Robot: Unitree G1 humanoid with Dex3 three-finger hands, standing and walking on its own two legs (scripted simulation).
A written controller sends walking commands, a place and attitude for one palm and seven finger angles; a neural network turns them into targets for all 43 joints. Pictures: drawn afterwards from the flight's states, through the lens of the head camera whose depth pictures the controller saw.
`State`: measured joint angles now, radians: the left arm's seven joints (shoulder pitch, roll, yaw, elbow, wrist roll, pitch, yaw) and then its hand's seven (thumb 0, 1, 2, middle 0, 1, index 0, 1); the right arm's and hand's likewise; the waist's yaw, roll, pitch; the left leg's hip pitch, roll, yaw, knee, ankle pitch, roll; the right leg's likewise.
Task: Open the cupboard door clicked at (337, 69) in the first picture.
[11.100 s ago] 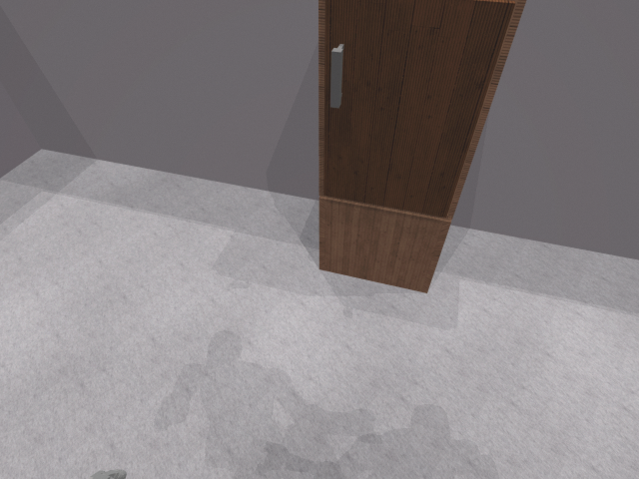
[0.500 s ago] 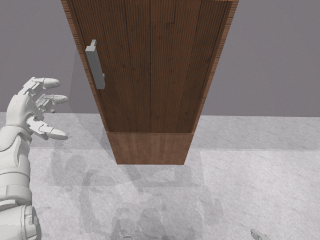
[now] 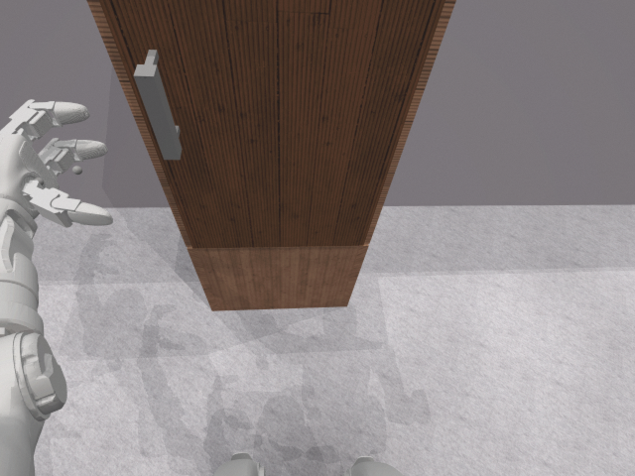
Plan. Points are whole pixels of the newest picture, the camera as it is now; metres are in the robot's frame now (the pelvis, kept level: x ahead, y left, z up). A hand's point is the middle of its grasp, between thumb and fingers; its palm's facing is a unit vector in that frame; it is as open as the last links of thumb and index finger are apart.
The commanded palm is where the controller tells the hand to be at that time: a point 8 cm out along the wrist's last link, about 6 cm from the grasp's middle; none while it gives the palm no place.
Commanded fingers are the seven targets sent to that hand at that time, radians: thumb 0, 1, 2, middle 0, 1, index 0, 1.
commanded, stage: move the hooked fingers beside the handle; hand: left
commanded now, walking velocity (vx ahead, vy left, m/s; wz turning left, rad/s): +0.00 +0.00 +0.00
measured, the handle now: (163, 107) +0.58 +0.20 +0.10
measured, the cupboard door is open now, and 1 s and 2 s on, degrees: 0 0 0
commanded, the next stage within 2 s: slide the fingers in behind the handle in 1.24 s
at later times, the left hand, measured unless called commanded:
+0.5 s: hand (87, 129) +0.51 +0.28 +0.12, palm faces +0.03 -1.00 +0.00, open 14.0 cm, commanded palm +0.49 +0.32 +0.10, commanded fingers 0.00 -0.50 0.30 -0.30 -1.20 -0.30 -1.20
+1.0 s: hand (95, 134) +0.51 +0.27 +0.11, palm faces +0.03 -1.00 +0.01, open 14.0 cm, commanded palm +0.50 +0.32 +0.10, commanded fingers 0.00 -0.50 0.30 -0.30 -1.20 -0.30 -1.20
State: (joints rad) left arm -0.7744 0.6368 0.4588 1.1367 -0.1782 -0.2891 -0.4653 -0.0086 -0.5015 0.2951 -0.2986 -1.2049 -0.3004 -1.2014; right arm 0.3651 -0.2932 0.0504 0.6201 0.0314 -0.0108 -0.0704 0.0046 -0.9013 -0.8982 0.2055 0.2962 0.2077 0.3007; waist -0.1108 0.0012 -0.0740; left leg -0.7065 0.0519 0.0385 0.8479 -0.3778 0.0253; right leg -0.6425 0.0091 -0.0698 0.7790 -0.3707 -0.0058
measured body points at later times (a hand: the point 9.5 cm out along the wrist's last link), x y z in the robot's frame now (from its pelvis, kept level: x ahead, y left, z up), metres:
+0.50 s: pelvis +0.00 +0.01 -0.01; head +0.12 +0.03 +0.42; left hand +0.50 +0.33 +0.12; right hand -0.03 -0.27 -0.10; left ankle +0.02 +0.10 -0.70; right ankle +0.00 -0.12 -0.70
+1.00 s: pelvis +0.01 +0.01 -0.01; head +0.13 +0.04 +0.43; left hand +0.51 +0.33 +0.11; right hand +0.01 -0.26 -0.11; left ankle +0.02 +0.10 -0.70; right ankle +0.00 -0.12 -0.70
